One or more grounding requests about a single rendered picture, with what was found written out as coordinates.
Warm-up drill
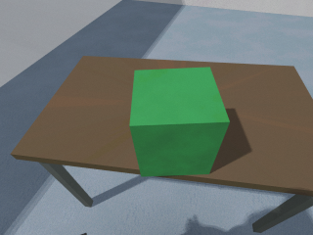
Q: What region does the table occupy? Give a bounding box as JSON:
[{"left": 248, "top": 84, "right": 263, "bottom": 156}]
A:
[{"left": 11, "top": 56, "right": 313, "bottom": 233}]

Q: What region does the carton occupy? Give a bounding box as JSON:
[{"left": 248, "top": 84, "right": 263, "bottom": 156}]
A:
[{"left": 129, "top": 67, "right": 230, "bottom": 177}]

